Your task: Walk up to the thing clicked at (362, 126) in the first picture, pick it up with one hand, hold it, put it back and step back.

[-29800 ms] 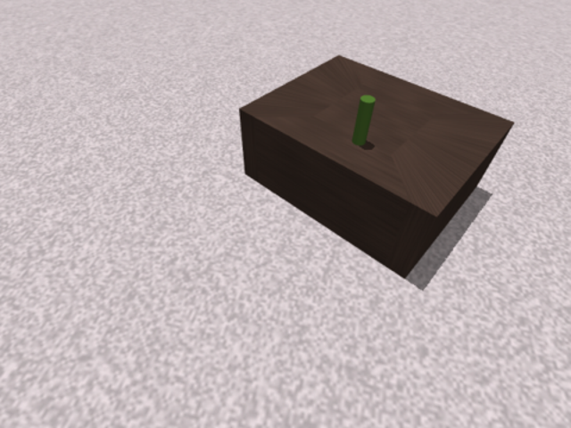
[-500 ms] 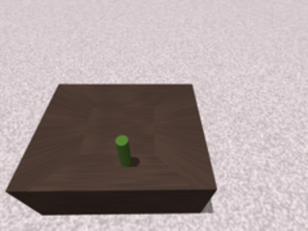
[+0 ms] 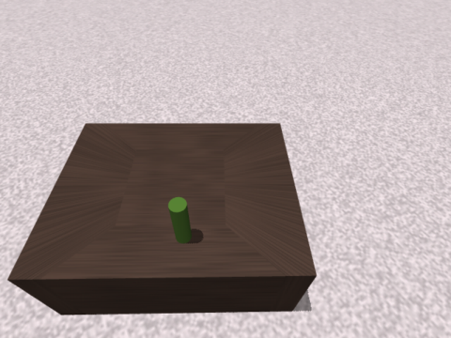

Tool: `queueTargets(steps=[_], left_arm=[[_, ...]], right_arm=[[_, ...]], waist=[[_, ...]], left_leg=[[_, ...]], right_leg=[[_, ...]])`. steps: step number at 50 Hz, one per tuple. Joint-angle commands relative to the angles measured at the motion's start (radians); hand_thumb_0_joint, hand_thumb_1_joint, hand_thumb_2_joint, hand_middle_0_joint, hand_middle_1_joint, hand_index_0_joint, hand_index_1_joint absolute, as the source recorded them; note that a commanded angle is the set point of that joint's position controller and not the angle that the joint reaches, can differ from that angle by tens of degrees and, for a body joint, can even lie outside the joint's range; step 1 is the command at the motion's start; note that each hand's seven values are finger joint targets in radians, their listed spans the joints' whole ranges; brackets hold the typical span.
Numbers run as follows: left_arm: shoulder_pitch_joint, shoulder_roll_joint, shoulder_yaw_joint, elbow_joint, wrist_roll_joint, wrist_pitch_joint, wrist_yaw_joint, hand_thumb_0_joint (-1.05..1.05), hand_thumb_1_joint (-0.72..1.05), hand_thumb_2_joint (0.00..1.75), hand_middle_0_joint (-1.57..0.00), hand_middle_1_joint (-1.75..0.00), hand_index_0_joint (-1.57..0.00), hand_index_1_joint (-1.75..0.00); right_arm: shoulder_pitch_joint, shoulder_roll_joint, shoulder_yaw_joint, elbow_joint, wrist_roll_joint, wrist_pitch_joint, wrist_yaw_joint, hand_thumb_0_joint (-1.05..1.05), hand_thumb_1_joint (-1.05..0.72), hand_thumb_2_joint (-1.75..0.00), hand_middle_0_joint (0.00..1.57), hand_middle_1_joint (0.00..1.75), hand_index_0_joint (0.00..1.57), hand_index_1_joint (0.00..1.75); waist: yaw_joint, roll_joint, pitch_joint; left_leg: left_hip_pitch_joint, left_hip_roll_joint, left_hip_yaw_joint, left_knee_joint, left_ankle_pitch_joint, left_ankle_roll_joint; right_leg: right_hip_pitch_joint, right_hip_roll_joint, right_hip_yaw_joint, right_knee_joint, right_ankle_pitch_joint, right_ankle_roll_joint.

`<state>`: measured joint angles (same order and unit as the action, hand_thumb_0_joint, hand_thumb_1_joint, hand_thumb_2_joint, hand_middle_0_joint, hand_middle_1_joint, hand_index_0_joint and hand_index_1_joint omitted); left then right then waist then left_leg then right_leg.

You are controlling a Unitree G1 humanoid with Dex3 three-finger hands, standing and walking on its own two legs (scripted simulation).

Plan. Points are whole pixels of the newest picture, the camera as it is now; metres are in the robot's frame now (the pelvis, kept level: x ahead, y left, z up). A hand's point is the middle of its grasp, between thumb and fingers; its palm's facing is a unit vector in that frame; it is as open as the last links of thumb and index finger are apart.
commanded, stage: step back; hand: left
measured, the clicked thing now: (180, 221) +0.52 +0.14 -0.30
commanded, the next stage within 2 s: none
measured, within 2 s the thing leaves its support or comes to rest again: neither
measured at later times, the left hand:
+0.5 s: hand out of the picture +0.05 +0.30 -0.18, palm faces -0.05 -0.93 -0.36, open 7.4 cm
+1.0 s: hand out of the picture -0.08 +0.30 -0.15, palm faces +0.00 -0.91 -0.42, open 7.4 cm
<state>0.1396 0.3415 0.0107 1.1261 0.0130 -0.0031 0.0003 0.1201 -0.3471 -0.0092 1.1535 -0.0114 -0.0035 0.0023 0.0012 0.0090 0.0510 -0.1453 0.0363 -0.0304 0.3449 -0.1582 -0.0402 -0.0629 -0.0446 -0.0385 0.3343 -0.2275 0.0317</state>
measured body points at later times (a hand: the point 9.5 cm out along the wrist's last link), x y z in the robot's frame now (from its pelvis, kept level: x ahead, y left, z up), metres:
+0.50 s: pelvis -0.08 +0.04 -0.02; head +0.00 +0.06 +0.42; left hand +0.06 +0.35 -0.15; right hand +0.00 -0.27 -0.13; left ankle -0.03 +0.14 -0.75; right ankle -0.12 -0.10 -0.67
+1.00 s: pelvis -0.20 +0.03 -0.02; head -0.14 +0.02 +0.42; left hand -0.08 +0.35 -0.13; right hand -0.12 -0.29 -0.15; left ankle -0.22 +0.15 -0.73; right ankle -0.15 -0.09 -0.75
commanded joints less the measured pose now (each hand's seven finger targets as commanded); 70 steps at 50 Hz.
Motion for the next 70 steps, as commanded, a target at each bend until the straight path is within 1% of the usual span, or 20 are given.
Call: queueTargets(steps=[1,6,10,12,13,15,19,30,33,35,36,39,48,51,53,54,57,63,68,70], left_arm=[[-0.012,0.275,0.094,-0.083,-0.024,-0.011,0.022,0.00,0.90,0.90,-0.20,-0.30,-0.20,-0.30],[-0.054,0.282,0.112,-0.176,-0.018,0.009,0.024,0.00,0.90,0.90,-0.20,-0.30,-0.20,-0.30],[-0.157,0.309,0.117,-0.261,0.011,0.018,0.027,0.00,0.90,0.90,-0.20,-0.30,-0.20,-0.30],[-0.188,0.296,0.109,-0.288,0.011,0.022,0.031,0.00,0.90,0.90,-0.20,-0.30,-0.20,-0.30],[-0.167,0.255,0.103,-0.287,-0.001,0.031,0.030,0.00,0.90,0.90,-0.20,-0.30,-0.20,-0.30],[-0.088,0.190,0.098,-0.291,-0.012,0.053,0.041,0.00,0.90,0.90,-0.20,-0.30,-0.20,-0.30],[0.008,0.222,0.096,-0.254,-0.018,0.054,0.051,0.00,0.90,0.90,-0.20,-0.30,-0.20,-0.30],[0.071,0.207,0.120,-0.291,0.005,0.033,0.015,0.00,0.90,0.90,-0.20,-0.30,-0.20,-0.30],[0.168,0.217,0.131,-0.256,0.020,0.022,0.009,0.00,0.90,0.90,-0.20,-0.30,-0.20,-0.30],[0.093,0.371,0.167,-0.304,0.020,0.020,0.007,0.00,0.90,0.90,-0.20,-0.30,-0.20,-0.30],[0.023,0.389,0.167,-0.352,0.032,0.012,0.011,0.00,0.90,0.90,-0.20,-0.30,-0.20,-0.30],[-0.094,0.270,0.142,-0.382,0.019,0.007,0.023,0.00,0.90,0.90,-0.20,-0.30,-0.20,-0.30],[0.030,0.271,0.127,-0.404,0.014,0.030,0.031,0.00,0.90,0.90,-0.20,-0.30,-0.20,-0.30],[0.005,0.237,0.109,-0.431,-0.002,0.045,0.022,0.00,0.90,0.90,-0.20,-0.30,-0.20,-0.30],[-0.059,0.232,0.124,-0.442,-0.002,0.044,0.035,0.00,0.90,0.90,-0.20,-0.30,-0.20,-0.30],[-0.072,0.241,0.129,-0.424,0.006,0.047,0.040,0.00,0.90,0.90,-0.20,-0.30,-0.20,-0.30],[0.039,0.231,0.130,-0.376,-0.011,0.046,0.033,0.00,0.90,0.90,-0.20,-0.30,-0.20,-0.30],[0.042,0.212,0.125,-0.381,0.005,0.033,0.019,0.00,0.90,0.90,-0.20,-0.30,-0.20,-0.30],[0.188,0.195,0.122,-0.301,0.010,0.018,0.010,0.00,0.90,0.90,-0.20,-0.30,-0.20,-0.30],[0.175,0.305,0.151,-0.314,0.037,0.006,0.012,0.00,0.90,0.90,-0.20,-0.30,-0.20,-0.30]], right_arm=[[-0.069,-0.236,-0.054,-0.108,0.016,0.001,-0.005,0.00,-0.90,-0.90,0.20,0.30,0.20,0.30],[-0.025,-0.226,-0.073,-0.164,0.020,0.027,-0.003,0.00,-0.90,-0.90,0.20,0.30,0.20,0.30],[0.061,-0.216,-0.090,-0.199,0.010,0.053,0.010,0.00,-0.90,-0.90,0.20,0.30,0.20,0.30],[0.122,-0.220,-0.095,-0.203,0.015,0.042,0.012,0.00,-0.90,-0.90,0.20,0.30,0.20,0.30],[0.120,-0.252,-0.102,-0.202,0.005,0.030,0.005,0.00,-0.90,-0.90,0.20,0.30,0.20,0.30],[0.112,-0.355,-0.124,-0.227,-0.012,0.010,-0.002,0.00,-0.90,-0.90,0.20,0.30,0.20,0.30],[-0.048,-0.291,-0.113,-0.297,-0.022,0.008,-0.031,0.00,-0.90,-0.90,0.20,0.30,0.20,0.30],[0.011,-0.288,-0.112,-0.364,-0.015,0.017,-0.031,0.00,-0.90,-0.90,0.20,0.30,0.20,0.30],[-0.005,-0.278,-0.106,-0.365,0.000,0.032,-0.024,0.00,-0.90,-0.90,0.20,0.30,0.20,0.30],[-0.063,-0.208,-0.093,-0.384,0.012,0.033,-0.027,0.00,-0.90,-0.90,0.20,0.30,0.20,0.30],[-0.048,-0.237,-0.106,-0.368,0.000,0.039,-0.036,0.00,-0.90,-0.90,0.20,0.30,0.20,0.30],[0.070,-0.221,-0.092,-0.320,0.022,0.032,-0.034,0.00,-0.90,-0.90,0.20,0.30,0.20,0.30],[0.092,-0.202,-0.083,-0.340,0.000,0.017,-0.032,0.00,-0.90,-0.90,0.20,0.30,0.20,0.30],[0.147,-0.251,-0.108,-0.318,-0.020,0.002,-0.028,0.00,-0.90,-0.90,0.20,0.30,0.20,0.30],[0.080,-0.410,-0.138,-0.356,-0.022,0.004,-0.015,0.00,-0.90,-0.90,0.20,0.30,0.20,0.30],[0.068,-0.374,-0.134,-0.346,-0.025,0.000,-0.019,0.00,-0.90,-0.90,0.20,0.30,0.20,0.30],[-0.035,-0.286,-0.105,-0.371,-0.021,0.000,-0.032,0.00,-0.90,-0.90,0.20,0.30,0.20,0.30],[0.042,-0.269,-0.110,-0.380,-0.019,0.005,-0.033,0.00,-0.90,-0.90,0.20,0.30,0.20,0.30],[-0.022,-0.307,-0.115,-0.403,-0.009,0.034,-0.025,0.00,-0.90,-0.90,0.20,0.30,0.20,0.30],[-0.007,-0.224,-0.090,-0.418,0.005,0.040,-0.020,0.00,-0.90,-0.90,0.20,0.30,0.20,0.30]], waist=[[-0.001,-0.017,0.014],[-0.015,-0.085,-0.106],[-0.048,-0.225,-0.071],[-0.068,-0.209,-0.067],[-0.059,-0.039,-0.051],[-0.030,0.141,-0.085],[0.034,0.146,-0.103],[-0.020,0.150,-0.141],[0.022,0.118,-0.143],[0.052,-0.276,-0.026],[0.045,-0.254,0.026],[-0.041,-0.137,0.003],[0.035,-0.230,-0.105],[-0.006,-0.068,-0.127],[-0.057,0.222,-0.093],[-0.049,0.134,-0.065],[0.031,0.092,-0.031],[-0.035,0.141,-0.080],[0.025,0.188,-0.173],[0.016,-0.080,-0.119]], left_leg=[[-0.052,0.064,-0.057,0.109,0.349,0.086],[-0.067,-0.014,-0.003,0.330,0.213,0.089],[-0.086,-0.066,-0.019,0.565,-0.328,0.099],[-0.093,-0.028,-0.016,0.368,-0.111,0.108],[-0.141,0.061,-0.103,0.166,0.249,0.121],[-0.026,0.269,-0.418,0.070,0.664,0.232],[-0.003,0.240,-0.290,0.104,0.468,0.272],[0.008,0.216,-0.210,0.132,0.230,0.269],[-0.180,0.152,-0.161,0.184,0.048,0.165],[-0.362,-0.136,-0.001,0.564,-0.386,0.047],[-0.315,-0.123,-0.114,0.780,-0.457,0.031],[-0.322,-0.171,-0.143,0.862,-0.311,0.042],[-0.230,-0.073,0.001,0.324,-0.318,0.041],[-0.016,0.042,-0.131,0.061,0.070,0.095],[-0.114,0.368,-0.499,-0.009,0.313,0.337],[-0.146,0.356,-0.461,0.008,0.323,0.345],[-0.108,0.226,-0.228,0.072,0.352,0.268],[0.075,0.227,-0.206,0.125,0.358,0.307],[-0.028,0.169,-0.147,0.221,0.243,0.214],[-0.362,0.005,-0.096,0.382,-0.105,0.089]], right_leg=[[-0.092,-0.075,0.064,0.052,0.336,-0.060],[-0.126,-0.164,0.138,0.088,0.355,-0.170],[-0.302,-0.299,0.213,0.107,0.335,-0.275],[-0.256,-0.225,0.151,0.236,0.310,-0.198],[-0.226,-0.095,0.064,0.415,0.184,-0.122],[-0.386,0.146,0.172,0.728,-0.427,-0.071],[-0.443,0.125,0.258,0.929,-0.332,-0.065],[-0.253,0.073,0.080,0.415,-0.238,-0.024],[-0.044,0.051,0.080,0.133,-0.024,-0.081],[-0.221,-0.305,0.562,-0.055,-0.045,-0.303],[-0.365,-0.391,0.650,-0.072,0.029,-0.372],[-0.267,-0.181,0.285,0.055,0.326,-0.235],[0.012,-0.198,0.269,0.215,0.494,-0.236],[-0.199,-0.097,0.200,0.339,0.220,-0.119],[-0.359,0.135,0.151,0.704,-0.441,-0.047],[-0.357,0.139,0.236,0.835,-0.425,-0.054],[-0.417,0.148,0.240,0.948,-0.299,-0.053],[-0.398,0.100,0.148,0.644,-0.308,0.006],[-0.105,0.072,0.027,0.088,-0.034,-0.045],[0.003,-0.113,0.351,0.054,-0.013,-0.123]])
